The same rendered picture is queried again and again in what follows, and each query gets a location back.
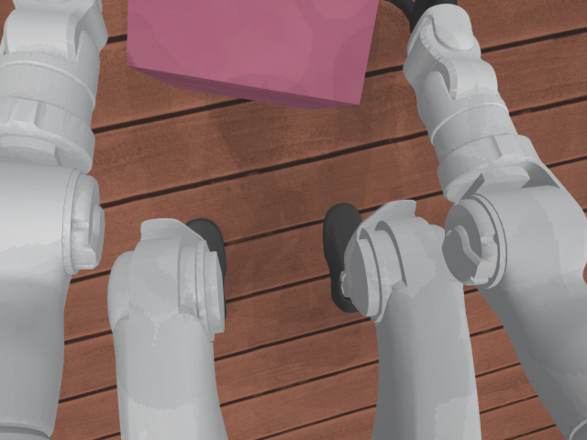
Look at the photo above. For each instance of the left robot forearm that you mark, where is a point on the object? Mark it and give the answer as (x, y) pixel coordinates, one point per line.
(49, 70)

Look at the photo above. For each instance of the right robot hand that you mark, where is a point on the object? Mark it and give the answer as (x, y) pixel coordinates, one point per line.
(414, 10)

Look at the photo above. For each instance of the robot left foot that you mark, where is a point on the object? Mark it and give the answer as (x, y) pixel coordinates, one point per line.
(210, 232)

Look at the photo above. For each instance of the right robot forearm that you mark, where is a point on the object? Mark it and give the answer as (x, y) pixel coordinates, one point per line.
(468, 123)

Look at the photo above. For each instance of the robot foot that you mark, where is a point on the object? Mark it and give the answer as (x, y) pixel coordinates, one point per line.
(340, 223)
(210, 232)

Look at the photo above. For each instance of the robot left upper arm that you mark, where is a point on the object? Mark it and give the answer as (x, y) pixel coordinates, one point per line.
(51, 226)

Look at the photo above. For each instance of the robot right upper arm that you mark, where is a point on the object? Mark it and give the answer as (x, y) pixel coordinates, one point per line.
(525, 251)

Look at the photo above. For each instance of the robot right foot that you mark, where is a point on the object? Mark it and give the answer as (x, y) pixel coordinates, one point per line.
(340, 223)

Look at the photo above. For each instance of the carton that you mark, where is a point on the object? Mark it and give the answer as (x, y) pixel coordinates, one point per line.
(302, 53)

